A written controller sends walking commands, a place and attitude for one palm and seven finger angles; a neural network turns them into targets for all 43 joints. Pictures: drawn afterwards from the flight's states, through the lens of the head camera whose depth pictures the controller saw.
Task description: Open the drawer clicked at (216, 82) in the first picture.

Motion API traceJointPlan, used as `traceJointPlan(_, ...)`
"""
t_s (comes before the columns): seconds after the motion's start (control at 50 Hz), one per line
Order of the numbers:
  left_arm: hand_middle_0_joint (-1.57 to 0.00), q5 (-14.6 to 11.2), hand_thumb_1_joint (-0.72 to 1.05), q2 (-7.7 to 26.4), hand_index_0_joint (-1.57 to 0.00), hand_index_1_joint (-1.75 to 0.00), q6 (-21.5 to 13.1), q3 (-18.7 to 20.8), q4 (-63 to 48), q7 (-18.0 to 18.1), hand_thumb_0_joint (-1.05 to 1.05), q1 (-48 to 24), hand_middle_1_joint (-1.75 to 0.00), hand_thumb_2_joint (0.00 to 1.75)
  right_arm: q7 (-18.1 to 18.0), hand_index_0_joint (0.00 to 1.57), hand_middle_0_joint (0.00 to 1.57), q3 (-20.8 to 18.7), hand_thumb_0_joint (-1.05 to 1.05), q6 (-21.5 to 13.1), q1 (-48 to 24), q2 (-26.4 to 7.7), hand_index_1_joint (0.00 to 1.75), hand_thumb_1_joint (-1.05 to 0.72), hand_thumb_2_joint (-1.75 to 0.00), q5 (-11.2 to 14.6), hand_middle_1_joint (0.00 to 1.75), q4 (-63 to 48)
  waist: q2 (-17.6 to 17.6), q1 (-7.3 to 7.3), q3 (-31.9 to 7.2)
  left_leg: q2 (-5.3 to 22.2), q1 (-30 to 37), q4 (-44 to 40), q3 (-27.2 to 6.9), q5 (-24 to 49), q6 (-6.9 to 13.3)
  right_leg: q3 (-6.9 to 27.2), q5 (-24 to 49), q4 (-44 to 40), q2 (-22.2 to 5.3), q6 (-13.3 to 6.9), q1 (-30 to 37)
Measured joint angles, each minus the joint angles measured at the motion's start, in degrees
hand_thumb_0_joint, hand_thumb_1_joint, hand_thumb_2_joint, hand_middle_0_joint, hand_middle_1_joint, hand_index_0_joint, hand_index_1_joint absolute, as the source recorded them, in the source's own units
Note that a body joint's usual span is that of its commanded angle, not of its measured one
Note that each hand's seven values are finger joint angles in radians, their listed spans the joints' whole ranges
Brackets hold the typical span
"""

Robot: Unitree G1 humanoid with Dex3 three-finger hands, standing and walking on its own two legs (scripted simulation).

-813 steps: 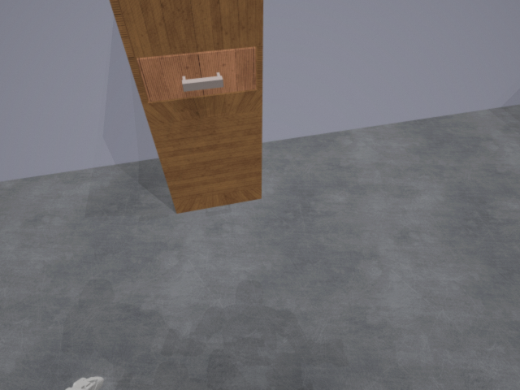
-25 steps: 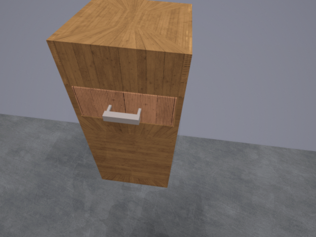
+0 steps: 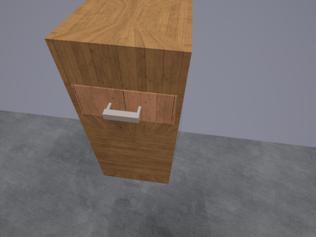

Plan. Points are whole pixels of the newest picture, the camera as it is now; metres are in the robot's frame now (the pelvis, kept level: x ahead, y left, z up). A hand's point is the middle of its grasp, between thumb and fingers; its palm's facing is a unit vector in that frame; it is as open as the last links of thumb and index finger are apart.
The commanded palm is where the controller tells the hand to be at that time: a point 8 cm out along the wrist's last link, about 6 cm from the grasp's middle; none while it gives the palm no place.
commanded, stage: come to a stop and stand still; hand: left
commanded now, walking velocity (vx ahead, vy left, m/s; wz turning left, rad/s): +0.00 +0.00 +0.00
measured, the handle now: (123, 111) +0.54 +0.17 -0.06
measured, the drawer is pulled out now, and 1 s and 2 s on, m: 0.00 0.00 0.00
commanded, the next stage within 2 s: look again from close up in 0.34 s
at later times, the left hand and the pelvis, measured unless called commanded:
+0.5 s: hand out of the picture -0.02 +0.17 -0.17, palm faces +0.04 -0.98 -0.21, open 7.4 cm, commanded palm none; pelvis +0.00 +0.01 +0.00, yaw +0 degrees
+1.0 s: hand out of the picture +0.01 +0.16 -0.17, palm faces +0.03 -0.98 -0.19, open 7.3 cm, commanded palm none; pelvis +0.03 +0.00 +0.01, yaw +0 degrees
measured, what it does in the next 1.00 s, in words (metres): stands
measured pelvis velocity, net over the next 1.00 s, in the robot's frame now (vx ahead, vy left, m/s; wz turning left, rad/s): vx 0.03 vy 0.00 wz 0.00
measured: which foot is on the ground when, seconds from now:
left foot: down 0.00-1.00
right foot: down 0.00-1.00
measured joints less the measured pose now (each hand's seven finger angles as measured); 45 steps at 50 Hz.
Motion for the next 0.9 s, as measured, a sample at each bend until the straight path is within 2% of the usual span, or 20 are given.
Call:
traceJointPlan(0.2,-0.2,-0.1,0.93,-0.8,-0.2,-0.3,-1.0,-1.5,3.4,-0.4,0.01,5.1,-0.3,0.9,0.5,0.2,0.19,1.2,0.01,-0.4,1.4,-0.5,0.3,-0.92,-0.89,0.0,0.3,0.7,1.4,-0.11,-1.6,0.2,1.6,-3.9,-0.1,2.2,-0.3,-0.2,2.6,-5.0,0.7,-0.2,2.2)
traceJointPlan(0.26,-0.2,-0.2,0.92,-1.5,-0.2,-0.3,-1.7,-2.7,4.2,0.2,0.01,6.7,-0.3,0.89,1.0,0.2,0.19,1.3,0.01,0.1,1.8,-0.9,0.3,-0.92,-0.89,0.2,0.3,-0.7,2.2,-0.25,-1.2,0.8,-0.4,-0.4,0.0,0.8,-0.4,-0.2,2.0,-3.0,1.0,-0.3,0.8)
traceJointPlan(0.36,-0.2,-0.2,0.91,-1.9,-0.2,-0.3,-1.3,-3.2,5.5,-0.4,0.01,8.8,-0.3,0.89,1.2,0.2,0.19,1.4,0.0,-0.1,3.6,-1.3,0.3,-0.91,-0.89,-0.2,0.3,-2.5,3.1,-1.07,-2.6,0.4,-1.4,1.9,0.2,-0.8,0.2,0.2,-0.1,0.3,0.3,-0.1,-0.8)
traceJointPlan(0.48,-0.2,-0.5,0.91,-2.1,-0.2,-0.3,-1.9,-3.3,5.9,-0.5,0.01,8.5,-0.3,0.89,1.1,0.2,0.19,2.3,0.0,-0.8,5.2,-0.8,0.3,-0.91,-0.89,-0.1,0.3,-1.5,3.7,-0.89,-3.1,-0.2,0.3,-0.5,0.3,-0.1,0.4,0.4,0.1,-0.8,0.0,0.3,0.3)
traceJointPlan(0.9,-0.2,-0.8,0.93,-2.7,-0.2,-0.3,-2.7,-3.2,8.0,-0.1,0.02,5.2,-0.3,0.89,0.3,0.2,0.19,2.9,0.0,-1.6,4.2,0.0,0.3,-0.91,-0.89,0.1,0.3,3.9,3.4,-1.0,-0.8,0.0,4.6,-5.2,0.1,0.7,-0.3,0.1,-0.1,-3.6,0.6,0.1,3.8)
